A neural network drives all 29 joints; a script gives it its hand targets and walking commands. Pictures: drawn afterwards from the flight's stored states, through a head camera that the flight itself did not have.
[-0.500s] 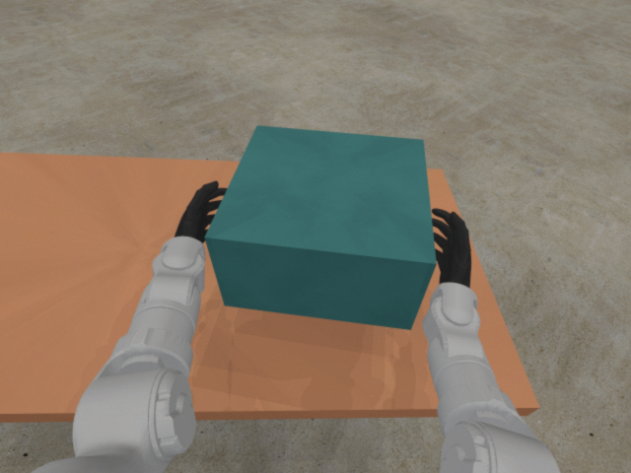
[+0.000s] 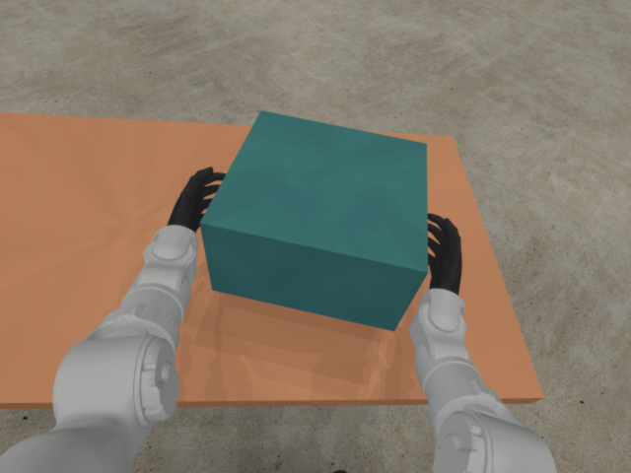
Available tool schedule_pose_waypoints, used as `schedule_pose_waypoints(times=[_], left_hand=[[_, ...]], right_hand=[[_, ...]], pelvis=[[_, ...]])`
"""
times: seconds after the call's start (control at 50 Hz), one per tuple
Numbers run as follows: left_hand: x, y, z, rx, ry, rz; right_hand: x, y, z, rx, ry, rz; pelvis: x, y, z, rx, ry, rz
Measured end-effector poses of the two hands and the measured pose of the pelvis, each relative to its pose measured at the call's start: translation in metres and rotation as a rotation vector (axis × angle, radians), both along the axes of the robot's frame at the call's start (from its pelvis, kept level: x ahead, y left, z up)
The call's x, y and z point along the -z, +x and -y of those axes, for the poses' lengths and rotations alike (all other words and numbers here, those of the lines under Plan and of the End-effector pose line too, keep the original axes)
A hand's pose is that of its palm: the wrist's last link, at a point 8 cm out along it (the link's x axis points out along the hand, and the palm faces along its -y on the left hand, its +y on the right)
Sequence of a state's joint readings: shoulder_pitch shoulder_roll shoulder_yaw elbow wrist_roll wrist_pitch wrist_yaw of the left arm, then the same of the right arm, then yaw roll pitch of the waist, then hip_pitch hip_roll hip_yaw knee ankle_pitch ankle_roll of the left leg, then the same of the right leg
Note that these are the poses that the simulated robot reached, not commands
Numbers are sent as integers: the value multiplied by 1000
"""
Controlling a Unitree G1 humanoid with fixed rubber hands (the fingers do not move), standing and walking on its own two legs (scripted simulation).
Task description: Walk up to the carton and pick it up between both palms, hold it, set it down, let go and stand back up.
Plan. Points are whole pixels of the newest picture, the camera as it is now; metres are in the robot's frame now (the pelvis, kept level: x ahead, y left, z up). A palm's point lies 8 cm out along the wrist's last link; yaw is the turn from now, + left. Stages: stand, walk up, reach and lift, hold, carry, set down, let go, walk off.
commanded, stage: set down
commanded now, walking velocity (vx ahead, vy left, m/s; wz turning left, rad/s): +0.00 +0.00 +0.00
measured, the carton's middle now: (323, 214) +0.46 -0.08 +0.00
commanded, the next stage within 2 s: none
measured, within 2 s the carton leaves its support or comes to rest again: neither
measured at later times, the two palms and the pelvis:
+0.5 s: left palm (222, 218) +0.44 +0.06 +0.04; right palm (462, 313) +0.28 -0.25 -0.01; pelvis -0.04 -0.01 -0.01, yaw -2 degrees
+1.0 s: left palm (224, 211) +0.48 +0.06 +0.02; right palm (453, 303) +0.30 -0.24 -0.02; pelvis -0.03 -0.01 -0.01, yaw -1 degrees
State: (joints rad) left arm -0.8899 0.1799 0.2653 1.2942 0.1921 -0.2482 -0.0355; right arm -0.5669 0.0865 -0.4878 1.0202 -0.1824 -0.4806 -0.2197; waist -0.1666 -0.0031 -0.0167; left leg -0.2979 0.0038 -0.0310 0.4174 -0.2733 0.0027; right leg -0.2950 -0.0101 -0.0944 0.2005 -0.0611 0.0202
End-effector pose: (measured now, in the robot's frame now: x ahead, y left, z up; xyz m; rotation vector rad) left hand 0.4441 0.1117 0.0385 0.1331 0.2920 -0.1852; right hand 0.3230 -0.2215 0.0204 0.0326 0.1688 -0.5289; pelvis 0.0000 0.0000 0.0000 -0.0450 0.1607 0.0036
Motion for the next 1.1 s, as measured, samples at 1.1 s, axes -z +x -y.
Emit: schedule_pose_waypoints(times=[1.1], left_hand=[[29,29,46,135,-13,-18]], right_hand=[[43,-22,22,142,18,-31]], pelvis=[[14,-29,7,19,-2,-249]])
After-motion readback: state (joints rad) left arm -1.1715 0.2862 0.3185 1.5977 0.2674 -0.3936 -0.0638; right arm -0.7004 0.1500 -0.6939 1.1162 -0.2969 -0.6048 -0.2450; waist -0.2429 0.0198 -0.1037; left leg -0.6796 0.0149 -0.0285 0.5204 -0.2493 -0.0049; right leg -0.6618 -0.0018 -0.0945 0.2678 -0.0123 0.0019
